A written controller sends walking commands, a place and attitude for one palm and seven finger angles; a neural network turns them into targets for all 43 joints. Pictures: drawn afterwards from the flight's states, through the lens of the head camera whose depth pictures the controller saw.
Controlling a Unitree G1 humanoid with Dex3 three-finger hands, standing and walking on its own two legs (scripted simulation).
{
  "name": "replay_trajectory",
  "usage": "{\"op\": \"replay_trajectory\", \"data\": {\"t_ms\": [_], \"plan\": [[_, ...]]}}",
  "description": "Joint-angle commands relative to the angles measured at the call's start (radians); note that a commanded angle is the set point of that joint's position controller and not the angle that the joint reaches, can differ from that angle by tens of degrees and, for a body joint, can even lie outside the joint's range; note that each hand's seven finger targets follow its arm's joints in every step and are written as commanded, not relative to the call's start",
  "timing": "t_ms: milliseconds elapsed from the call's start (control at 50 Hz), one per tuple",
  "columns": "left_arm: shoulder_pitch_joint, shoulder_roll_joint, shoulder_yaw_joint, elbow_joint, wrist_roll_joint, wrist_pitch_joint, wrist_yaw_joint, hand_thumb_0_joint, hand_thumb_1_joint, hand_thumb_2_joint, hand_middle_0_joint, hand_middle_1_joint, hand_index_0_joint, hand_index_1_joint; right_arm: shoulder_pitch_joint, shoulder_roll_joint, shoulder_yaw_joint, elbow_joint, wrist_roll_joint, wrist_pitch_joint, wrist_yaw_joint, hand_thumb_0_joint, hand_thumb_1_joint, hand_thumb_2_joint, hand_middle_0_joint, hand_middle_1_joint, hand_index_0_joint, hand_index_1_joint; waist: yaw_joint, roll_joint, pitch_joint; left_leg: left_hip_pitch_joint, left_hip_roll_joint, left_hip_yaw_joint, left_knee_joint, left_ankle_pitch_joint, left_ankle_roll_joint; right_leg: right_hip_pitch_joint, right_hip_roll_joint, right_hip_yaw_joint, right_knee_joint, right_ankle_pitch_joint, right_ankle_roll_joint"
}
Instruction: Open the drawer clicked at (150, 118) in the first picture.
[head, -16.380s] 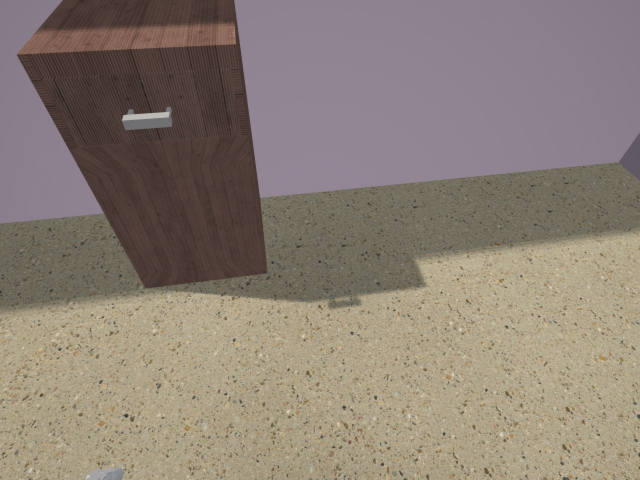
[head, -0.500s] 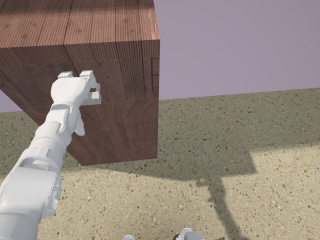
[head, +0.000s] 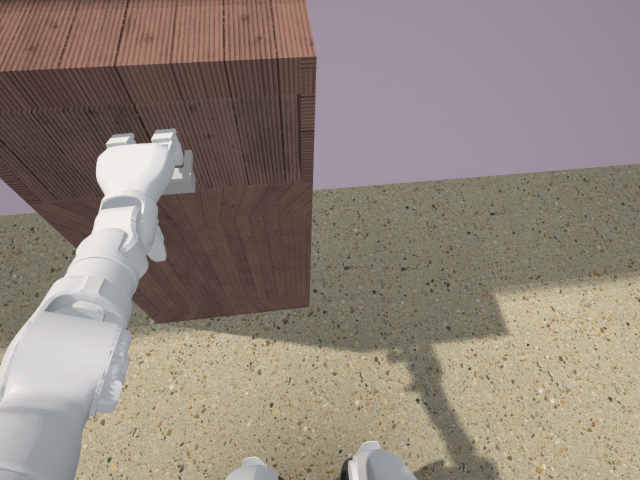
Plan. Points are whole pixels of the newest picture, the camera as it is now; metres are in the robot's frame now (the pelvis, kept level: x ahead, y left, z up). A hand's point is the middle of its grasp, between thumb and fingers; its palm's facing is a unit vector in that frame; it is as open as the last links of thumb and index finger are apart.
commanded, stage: lower the fingers behind the handle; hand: left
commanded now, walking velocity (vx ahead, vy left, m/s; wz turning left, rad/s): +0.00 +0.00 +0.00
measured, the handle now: (155, 170) +0.55 +0.20 +0.01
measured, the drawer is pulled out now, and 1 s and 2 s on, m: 0.00 0.00 0.05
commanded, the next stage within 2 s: close the thumb around the handle in 0.56 s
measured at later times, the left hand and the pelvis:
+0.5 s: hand (157, 202) +0.50 +0.20 -0.01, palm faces -0.09 -0.03 -1.00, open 13.8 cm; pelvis +0.00 +0.00 -0.01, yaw +0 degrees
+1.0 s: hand (157, 203) +0.50 +0.20 -0.01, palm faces -0.06 -0.05 -1.00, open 10.6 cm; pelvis +0.01 +0.01 -0.01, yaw -1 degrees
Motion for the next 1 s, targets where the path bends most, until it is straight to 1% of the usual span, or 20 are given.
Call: {"op": "replay_trajectory", "data": {"t_ms": [0,40,140,180,260,320,380,420,500,560,600,640,720,780,800,840,900,920,940,980], "plan": [[-0.410,0.212,0.048,-0.184,0.020,-0.053,0.037,0.000,-0.500,0.300,-0.300,-1.200,-0.300,-1.200,0.161,-0.162,-0.059,-0.039,-0.010,-0.028,-0.017,0.000,-0.900,-0.900,0.200,0.300,0.200,0.300,-0.033,0.000,-0.384,0.197,-0.028,-0.069,-0.035,0.252,0.007,0.136,0.039,0.025,-0.053,0.180,-0.022],[-0.426,0.225,0.059,-0.195,0.028,-0.065,0.059,0.000,-0.500,0.300,-0.300,-1.200,-0.300,-1.200,0.170,-0.165,-0.061,-0.031,-0.015,-0.037,-0.016,0.000,-0.900,-0.900,0.200,0.300,0.200,0.300,-0.041,0.016,-0.387,0.197,-0.023,-0.074,-0.017,0.247,0.006,0.099,0.040,0.023,-0.041,0.165,-0.021],[-0.450,0.262,0.105,-0.255,0.029,-0.064,0.120,0.000,-0.500,0.300,-0.300,-1.200,-0.300,-1.200,0.179,-0.168,-0.069,-0.013,-0.029,-0.043,-0.003,0.000,-0.900,-0.900,0.200,0.300,0.200,0.300,-0.026,0.102,-0.513,0.259,-0.021,-0.088,0.024,0.346,-0.007,0.076,0.046,0.013,0.003,0.213,-0.025],[-0.432,0.236,0.085,-0.215,0.025,-0.025,0.128,0.000,-0.500,0.300,-0.300,-1.200,-0.300,-1.200,0.180,-0.168,-0.068,-0.005,-0.025,-0.036,0.003,0.000,-0.900,-0.900,0.200,0.300,0.200,0.300,-0.032,0.078,-0.494,0.249,-0.019,-0.085,0.019,0.349,-0.009,0.084,0.048,0.007,-0.004,0.220,-0.023],[-0.471,0.275,0.093,-0.198,0.022,0.041,0.124,0.000,-0.500,0.300,-0.300,-1.200,-0.300,-1.200,0.181,-0.179,-0.061,0.009,-0.017,-0.019,0.003,0.000,-0.900,-0.900,0.200,0.300,0.200,0.300,-0.040,0.066,-0.473,0.243,-0.021,-0.081,-0.004,0.344,-0.005,0.115,0.048,0.009,-0.028,0.230,-0.019],[-0.465,0.271,0.080,-0.168,0.014,0.059,0.100,0.000,-0.500,0.300,-0.300,-1.200,-0.300,-1.200,0.177,-0.181,-0.053,0.008,-0.012,-0.012,-0.004,0.000,-0.900,-0.900,0.200,0.300,0.200,0.300,-0.045,0.040,-0.439,0.233,-0.022,-0.078,-0.023,0.316,0.000,0.132,0.047,0.010,-0.046,0.218,-0.017],[-0.441,0.244,0.057,-0.158,0.007,0.050,0.073,0.000,-0.500,0.300,-0.300,-1.200,-0.300,-1.200,0.171,-0.175,-0.049,-0.001,-0.008,-0.011,-0.011,0.000,-0.900,-0.900,0.200,0.300,0.200,0.300,-0.049,0.012,-0.393,0.212,-0.024,-0.072,-0.037,0.279,0.005,0.142,0.046,0.013,-0.065,0.199,-0.016],[-0.419,0.281,0.086,-0.176,0.003,0.024,0.060,0.000,-0.500,0.300,-0.300,-1.200,-0.300,-1.200,0.169,-0.176,-0.045,-0.009,-0.009,-0.013,-0.015,0.000,-0.900,-0.900,0.200,0.300,0.200,0.300,-0.031,0.026,-0.409,0.209,-0.026,-0.068,-0.039,0.284,0.006,0.165,0.043,0.019,-0.058,0.213,-0.017],[-0.359,0.277,0.102,-0.187,-0.004,-0.029,0.046,0.000,-0.500,0.300,-0.300,-1.200,-0.300,-1.200,0.161,-0.166,-0.046,-0.023,-0.011,-0.018,-0.018,0.000,-0.900,-0.900,0.200,0.300,0.200,0.300,-0.017,-0.006,-0.397,0.174,-0.028,-0.061,-0.026,0.286,0.010,0.189,0.041,0.028,-0.048,0.236,-0.019],[-0.342,0.283,0.109,-0.232,0.010,-0.061,0.061,0.000,-0.500,0.300,-0.300,-1.200,-0.300,-1.200,0.161,-0.167,-0.052,-0.029,-0.014,-0.023,-0.015,0.000,-0.900,-0.900,0.200,0.300,0.200,0.300,-0.005,0.036,-0.425,0.194,-0.024,-0.063,-0.015,0.304,0.004,0.165,0.041,0.027,-0.032,0.239,-0.021],[-0.343,0.269,0.112,-0.223,0.012,-0.061,0.079,0.000,-0.500,0.300,-0.300,-1.200,-0.300,-1.200,0.163,-0.165,-0.058,-0.023,-0.016,-0.022,-0.011,0.000,-0.900,-0.900,0.200,0.300,0.200,0.300,-0.012,0.016,-0.425,0.204,-0.021,-0.068,-0.006,0.337,0.002,0.149,0.044,0.020,-0.023,0.252,-0.021],[-0.360,0.252,0.101,-0.242,0.015,-0.056,0.100,0.000,-0.500,0.300,-0.300,-1.200,-0.300,-1.200,0.166,-0.167,-0.063,-0.020,-0.019,-0.023,-0.004,0.000,-0.900,-0.900,0.200,0.300,0.200,0.300,-0.010,0.059,-0.451,0.234,-0.019,-0.075,-0.002,0.349,-0.005,0.125,0.045,0.015,-0.016,0.242,-0.022],[-0.383,0.284,0.123,-0.233,0.012,-0.021,0.123,0.000,-0.276,0.396,-0.316,-1.224,-0.316,-1.224,0.166,-0.175,-0.062,-0.006,-0.019,-0.013,0.000,0.000,-0.900,-0.900,0.200,0.300,0.200,0.300,-0.015,0.038,-0.467,0.239,-0.019,-0.075,-0.001,0.375,-0.006,0.145,0.045,0.013,-0.015,0.269,-0.019],[-0.354,0.290,0.129,-0.231,0.010,0.008,0.119,0.000,-0.108,0.468,-0.328,-1.242,-0.328,-1.242,0.158,-0.175,-0.062,-0.007,-0.018,-0.003,0.001,0.000,-0.900,-0.900,0.200,0.300,0.200,0.300,-0.002,0.049,-0.482,0.256,-0.021,-0.069,-0.008,0.401,-0.008,0.174,0.046,0.013,-0.022,0.296,-0.020],[-0.371,0.272,0.115,-0.235,0.007,0.013,0.113,0.000,-0.052,0.492,-0.332,-1.248,-0.332,-1.248,0.155,-0.172,-0.060,-0.008,-0.017,-0.001,0.000,0.000,-0.900,-0.900,0.200,0.300,0.200,0.300,-0.010,0.043,-0.480,0.263,-0.020,-0.072,-0.009,0.420,-0.008,0.174,0.047,0.012,-0.022,0.310,-0.020],[-0.356,0.263,0.100,-0.205,0.006,0.026,0.104,0.000,0.060,0.540,-0.340,-1.260,-0.340,-1.260,0.152,-0.173,-0.058,-0.004,-0.013,0.004,-0.002,0.000,-0.900,-0.900,0.200,0.300,0.200,0.300,-0.016,0.035,-0.430,0.244,-0.021,-0.065,-0.019,0.379,-0.005,0.168,0.046,0.012,-0.039,0.285,-0.017],[-0.361,0.289,0.116,-0.220,0.002,0.021,0.090,0.000,0.228,0.612,-0.352,-1.278,-0.352,-1.278,0.147,-0.175,-0.053,-0.012,-0.013,0.008,-0.009,0.000,-0.900,-0.900,0.200,0.300,0.200,0.300,-0.009,0.011,-0.442,0.235,-0.023,-0.064,-0.028,0.379,-0.001,0.203,0.043,0.018,-0.041,0.301,-0.018],[-0.349,0.292,0.113,-0.219,0.007,0.020,0.088,0.000,0.284,0.636,-0.356,-1.284,-0.356,-1.284,0.150,-0.176,-0.054,-0.012,-0.012,0.008,-0.010,0.000,-0.900,-0.900,0.200,0.300,0.200,0.300,-0.004,0.037,-0.451,0.246,-0.024,-0.063,-0.028,0.384,-0.003,0.198,0.043,0.020,-0.041,0.300,-0.018],[-0.351,0.253,0.084,-0.210,0.008,0.020,0.085,0.000,0.340,0.660,-0.360,-1.290,-0.360,-1.290,0.149,-0.171,-0.054,-0.012,-0.011,0.007,-0.010,0.000,-0.900,-0.900,0.200,0.300,0.200,0.300,-0.014,0.047,-0.414,0.252,-0.021,-0.065,-0.033,0.381,-0.006,0.171,0.044,0.013,-0.045,0.285,-0.020],[-0.342,0.260,0.097,-0.214,0.007,0.011,0.084,0.000,0.452,0.708,-0.368,-1.302,-0.368,-1.302,0.151,-0.173,-0.055,-0.013,-0.012,0.006,-0.010,0.000,-0.900,-0.900,0.200,0.300,0.200,0.300,-0.011,0.029,-0.414,0.250,-0.020,-0.065,-0.029,0.378,-0.004,0.172,0.046,0.015,-0.046,0.282,-0.019]]}}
